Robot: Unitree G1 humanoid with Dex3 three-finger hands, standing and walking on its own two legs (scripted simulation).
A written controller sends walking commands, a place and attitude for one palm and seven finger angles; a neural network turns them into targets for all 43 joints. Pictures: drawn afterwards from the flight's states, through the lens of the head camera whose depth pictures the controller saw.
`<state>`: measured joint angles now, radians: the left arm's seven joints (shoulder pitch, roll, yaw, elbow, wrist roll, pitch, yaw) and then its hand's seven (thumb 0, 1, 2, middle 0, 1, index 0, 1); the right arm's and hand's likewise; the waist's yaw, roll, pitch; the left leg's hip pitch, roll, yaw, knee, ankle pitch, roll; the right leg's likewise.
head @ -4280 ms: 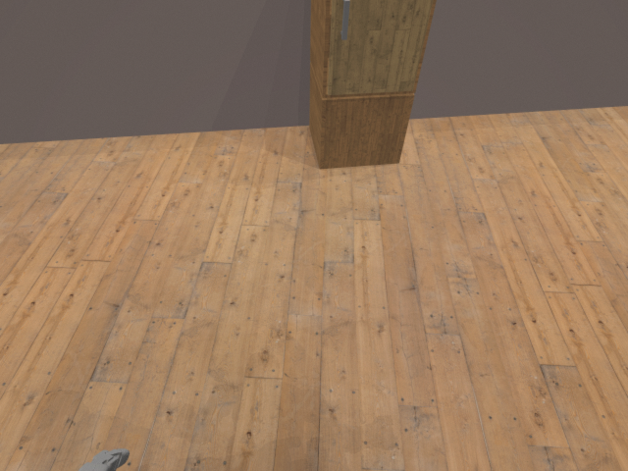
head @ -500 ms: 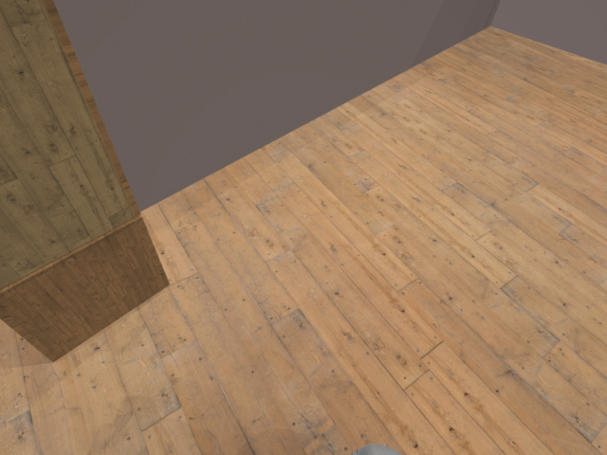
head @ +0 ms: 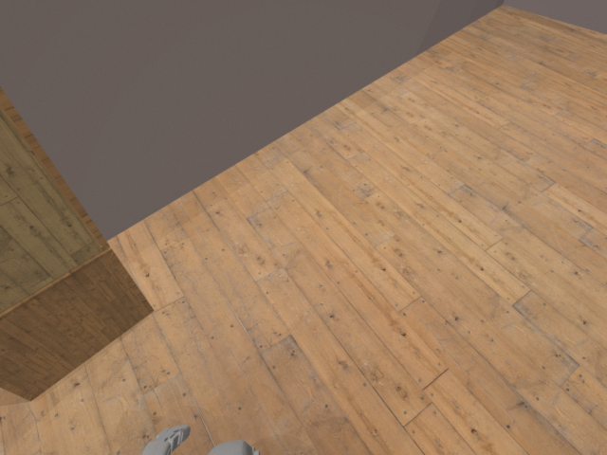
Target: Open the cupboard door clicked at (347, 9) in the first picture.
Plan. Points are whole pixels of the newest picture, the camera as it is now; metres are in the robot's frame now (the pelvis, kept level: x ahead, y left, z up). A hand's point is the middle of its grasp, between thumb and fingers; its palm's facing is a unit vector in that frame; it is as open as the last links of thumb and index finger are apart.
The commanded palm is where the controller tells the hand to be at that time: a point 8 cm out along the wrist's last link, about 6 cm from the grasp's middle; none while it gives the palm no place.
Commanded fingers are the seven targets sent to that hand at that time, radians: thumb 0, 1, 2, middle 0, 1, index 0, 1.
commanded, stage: turn to face it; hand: left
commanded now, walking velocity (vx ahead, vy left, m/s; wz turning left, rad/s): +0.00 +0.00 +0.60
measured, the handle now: out of the picture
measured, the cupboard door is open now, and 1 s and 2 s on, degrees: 0 0 0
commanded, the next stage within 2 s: take the last steps up to it in 1.20 s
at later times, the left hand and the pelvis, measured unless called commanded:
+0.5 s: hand out of the picture +0.05 +0.27 -0.16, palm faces +0.31 -0.92 -0.26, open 7.4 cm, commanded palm none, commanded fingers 0.00 0.90 0.90 -0.20 -0.30 -0.20 -0.30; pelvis +0.02 +0.03 +0.01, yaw +16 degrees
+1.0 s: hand out of the picture -0.04 +0.18 -0.15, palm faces +0.56 -0.79 -0.26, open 7.4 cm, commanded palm none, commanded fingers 0.00 0.90 0.90 -0.20 -0.30 -0.20 -0.30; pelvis +0.01 -0.03 +0.00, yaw +34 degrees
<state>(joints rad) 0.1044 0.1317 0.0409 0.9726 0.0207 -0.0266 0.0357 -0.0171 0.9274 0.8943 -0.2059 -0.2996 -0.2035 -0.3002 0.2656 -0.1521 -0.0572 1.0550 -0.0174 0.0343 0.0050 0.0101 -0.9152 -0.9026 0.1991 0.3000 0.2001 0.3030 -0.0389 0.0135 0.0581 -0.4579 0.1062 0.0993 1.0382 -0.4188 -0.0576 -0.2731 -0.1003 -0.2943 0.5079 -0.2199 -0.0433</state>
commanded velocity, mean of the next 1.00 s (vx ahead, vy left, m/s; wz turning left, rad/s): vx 0.00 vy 0.00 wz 0.55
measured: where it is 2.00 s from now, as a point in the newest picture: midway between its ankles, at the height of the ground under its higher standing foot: outside the picture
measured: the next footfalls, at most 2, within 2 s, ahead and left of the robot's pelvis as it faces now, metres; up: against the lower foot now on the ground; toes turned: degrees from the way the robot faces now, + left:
left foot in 0.16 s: +0.08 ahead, +0.13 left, +0.00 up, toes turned +15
right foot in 0.70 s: +0.10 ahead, -0.11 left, +0.00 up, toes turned +21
